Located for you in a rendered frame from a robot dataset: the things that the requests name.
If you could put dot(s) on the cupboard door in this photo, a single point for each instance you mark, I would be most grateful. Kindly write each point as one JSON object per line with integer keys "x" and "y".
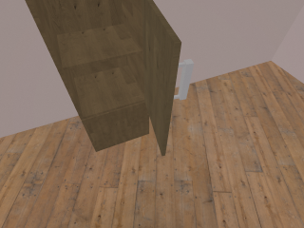
{"x": 161, "y": 55}

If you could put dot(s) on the handle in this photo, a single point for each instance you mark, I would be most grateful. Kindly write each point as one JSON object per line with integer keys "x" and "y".
{"x": 185, "y": 78}

